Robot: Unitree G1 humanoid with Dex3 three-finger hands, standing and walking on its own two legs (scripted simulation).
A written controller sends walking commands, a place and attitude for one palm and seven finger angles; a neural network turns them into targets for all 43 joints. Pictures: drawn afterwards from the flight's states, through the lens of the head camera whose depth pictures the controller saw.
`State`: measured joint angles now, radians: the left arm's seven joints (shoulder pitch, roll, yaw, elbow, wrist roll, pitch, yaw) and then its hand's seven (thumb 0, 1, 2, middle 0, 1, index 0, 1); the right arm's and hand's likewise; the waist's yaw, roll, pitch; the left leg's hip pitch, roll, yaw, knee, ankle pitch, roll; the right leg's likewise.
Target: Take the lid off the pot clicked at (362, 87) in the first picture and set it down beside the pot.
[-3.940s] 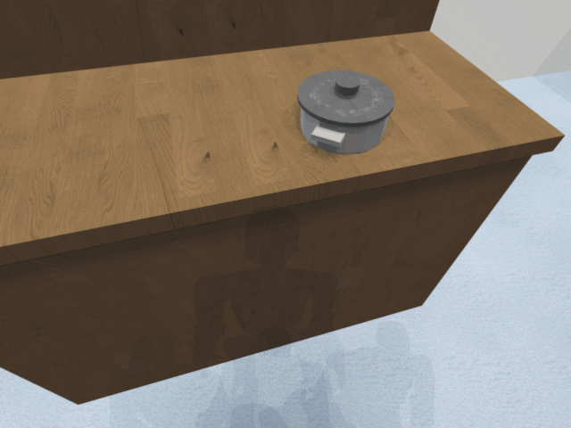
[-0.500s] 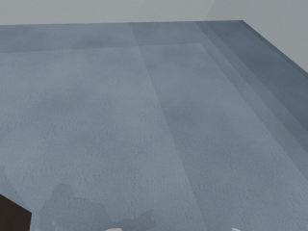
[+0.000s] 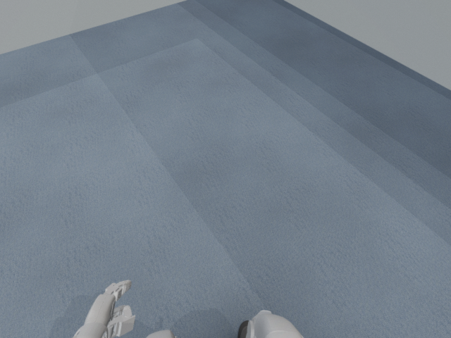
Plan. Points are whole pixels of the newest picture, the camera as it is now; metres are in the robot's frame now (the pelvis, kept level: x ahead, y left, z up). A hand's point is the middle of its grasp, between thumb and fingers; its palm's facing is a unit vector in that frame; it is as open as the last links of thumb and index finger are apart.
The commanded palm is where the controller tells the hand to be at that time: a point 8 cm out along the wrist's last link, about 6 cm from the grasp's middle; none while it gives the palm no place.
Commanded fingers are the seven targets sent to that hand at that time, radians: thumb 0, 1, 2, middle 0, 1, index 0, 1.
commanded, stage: turn to face it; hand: left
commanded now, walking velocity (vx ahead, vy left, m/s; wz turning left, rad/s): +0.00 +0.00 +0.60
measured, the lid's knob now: out of the picture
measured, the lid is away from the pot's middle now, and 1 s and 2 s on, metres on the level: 0.00 0.00 0.00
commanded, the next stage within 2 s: none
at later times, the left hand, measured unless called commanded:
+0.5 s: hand out of the picture +0.12 +0.23 -0.15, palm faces +0.28 -0.93 -0.22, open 7.3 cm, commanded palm none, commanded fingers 0.00 0.90 0.90 -0.20 -0.30 -0.20 -0.30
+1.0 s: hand out of the picture +0.07 +0.13 -0.12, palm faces +0.56 -0.77 -0.30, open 7.4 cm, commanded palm none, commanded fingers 0.00 0.90 0.90 -0.20 -0.30 -0.20 -0.30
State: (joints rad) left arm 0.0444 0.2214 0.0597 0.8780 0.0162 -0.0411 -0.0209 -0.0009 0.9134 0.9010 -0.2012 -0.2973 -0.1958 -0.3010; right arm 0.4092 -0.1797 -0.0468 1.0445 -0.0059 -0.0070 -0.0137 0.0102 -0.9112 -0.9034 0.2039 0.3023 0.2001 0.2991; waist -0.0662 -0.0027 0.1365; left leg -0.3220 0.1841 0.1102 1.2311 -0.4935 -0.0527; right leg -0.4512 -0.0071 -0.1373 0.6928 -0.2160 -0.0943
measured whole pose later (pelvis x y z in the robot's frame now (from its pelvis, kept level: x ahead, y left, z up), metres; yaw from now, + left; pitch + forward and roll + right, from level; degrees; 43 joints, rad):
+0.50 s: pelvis +0.11 +0.02 +0.02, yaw +14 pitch +1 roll -1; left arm 0.21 0.23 0.09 0.95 0.02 0.04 0.02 0.00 0.92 0.90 -0.20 -0.30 -0.20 -0.30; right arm 0.25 -0.15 -0.04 0.94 -0.02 0.01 -0.01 0.01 -0.92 -0.90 0.20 0.30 0.20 0.30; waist -0.01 -0.04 0.05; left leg -0.36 -0.02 0.07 0.53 -0.18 0.07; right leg -0.49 -0.06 -0.01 1.10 -0.39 0.07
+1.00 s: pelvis +0.13 -0.07 +0.03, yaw +33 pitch -1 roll +4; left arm 0.27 0.19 0.05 0.88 0.03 0.01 0.03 0.00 0.91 0.90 -0.21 -0.30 -0.20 -0.30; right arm 0.14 -0.27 -0.10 0.89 -0.01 0.08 0.02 0.01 -0.91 -0.90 0.20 0.30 0.20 0.30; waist 0.01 -0.01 0.09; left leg -0.52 0.01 0.01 1.08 -0.41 -0.07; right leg -0.20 -0.10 -0.14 0.53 -0.31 -0.03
